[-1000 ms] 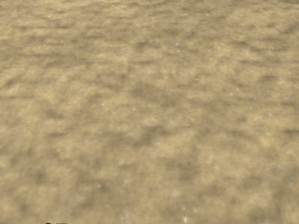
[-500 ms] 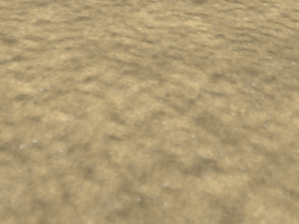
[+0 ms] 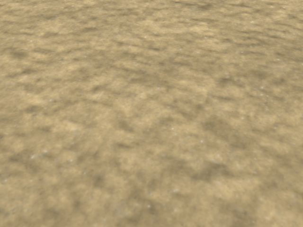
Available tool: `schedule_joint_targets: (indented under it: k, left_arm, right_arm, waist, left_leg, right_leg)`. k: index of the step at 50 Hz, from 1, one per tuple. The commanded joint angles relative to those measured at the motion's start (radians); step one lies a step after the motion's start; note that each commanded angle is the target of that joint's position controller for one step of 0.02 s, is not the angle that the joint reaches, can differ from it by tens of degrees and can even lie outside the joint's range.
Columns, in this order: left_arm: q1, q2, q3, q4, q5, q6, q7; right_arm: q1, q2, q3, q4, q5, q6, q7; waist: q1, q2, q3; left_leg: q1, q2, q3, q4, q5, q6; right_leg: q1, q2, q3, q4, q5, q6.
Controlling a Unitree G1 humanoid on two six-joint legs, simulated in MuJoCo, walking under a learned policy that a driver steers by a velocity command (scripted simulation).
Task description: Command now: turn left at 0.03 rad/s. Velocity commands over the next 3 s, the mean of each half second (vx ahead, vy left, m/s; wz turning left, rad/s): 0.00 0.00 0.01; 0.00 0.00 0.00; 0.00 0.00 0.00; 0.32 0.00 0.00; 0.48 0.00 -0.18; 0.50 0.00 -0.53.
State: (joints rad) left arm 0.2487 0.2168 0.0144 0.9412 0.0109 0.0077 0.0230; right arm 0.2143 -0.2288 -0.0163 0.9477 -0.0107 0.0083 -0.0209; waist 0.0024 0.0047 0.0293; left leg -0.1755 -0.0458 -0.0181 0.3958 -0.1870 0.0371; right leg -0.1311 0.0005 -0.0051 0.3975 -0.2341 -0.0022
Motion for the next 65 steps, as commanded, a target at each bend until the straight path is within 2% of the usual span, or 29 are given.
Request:
schedule_joint_targets:
  k: [1, 12, 24, 40, 65]
  left_arm:
    - [0.026, 0.103, 0.02, -0.001, 0.001, -0.009, 0.005]
    - [0.049, 0.072, 0.006, 0.094, 0.001, -0.011, 0.009]
    - [0.092, 0.036, -0.008, 0.158, 0.0, -0.014, 0.015]
    - [0.133, 0.002, -0.013, 0.195, 0.001, -0.016, 0.021]
    - [0.16, -0.022, -0.012, 0.211, 0.0, -0.019, 0.025]
  right_arm:
    - [0.005, -0.092, -0.019, -0.001, 0.001, -0.011, -0.005]
    - [0.056, -0.075, -0.008, 0.113, 0.002, -0.01, -0.011]
    - [0.092, -0.037, 0.004, 0.177, 0.002, -0.011, -0.016]
    - [0.121, 0.001, 0.01, 0.21, 0.003, -0.014, -0.022]
    - [0.157, 0.028, 0.011, 0.22, 0.002, -0.016, -0.026]
  waist:
    - [0.003, -0.017, 0.018]
    - [-0.002, -0.005, 0.03]
    - [-0.005, -0.011, 0.039]
    - [-0.003, -0.007, 0.045]
    - [-0.003, -0.007, 0.054]
  left_leg:
    - [-0.001, 0.104, -0.118, -0.084, 0.044, 0.017]
    - [-0.011, 0.11, -0.117, -0.1, 0.009, 0.012]
    - [-0.01, 0.112, -0.108, -0.088, 0.025, 0.011]
    - [-0.012, 0.113, -0.099, -0.074, 0.052, 0.01]
    - [-0.006, 0.115, -0.092, -0.061, 0.083, 0.008]
  right_leg:
    - [-0.047, -0.097, 0.103, -0.093, 0.041, -0.035]
    - [-0.061, -0.089, 0.102, -0.1, 0.015, -0.041]
    - [-0.08, -0.083, 0.101, -0.094, 0.026, -0.041]
    - [-0.077, -0.08, 0.099, -0.08, 0.054, -0.041]
    - [-0.066, -0.079, 0.098, -0.072, 0.086, -0.043]
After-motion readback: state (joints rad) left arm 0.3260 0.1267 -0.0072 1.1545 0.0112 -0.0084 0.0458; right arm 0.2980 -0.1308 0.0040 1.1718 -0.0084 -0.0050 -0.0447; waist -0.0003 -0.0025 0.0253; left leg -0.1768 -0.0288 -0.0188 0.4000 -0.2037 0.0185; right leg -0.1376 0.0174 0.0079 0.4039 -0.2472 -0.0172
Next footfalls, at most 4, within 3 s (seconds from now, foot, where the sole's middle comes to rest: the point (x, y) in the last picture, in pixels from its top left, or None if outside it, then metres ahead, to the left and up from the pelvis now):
2.20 right None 0.44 -0.06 -0.78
2.72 left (144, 176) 0.78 0.07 -0.78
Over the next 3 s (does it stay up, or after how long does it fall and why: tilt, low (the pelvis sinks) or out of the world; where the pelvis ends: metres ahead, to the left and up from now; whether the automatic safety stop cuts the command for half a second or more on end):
stays up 0.73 -0.01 0.00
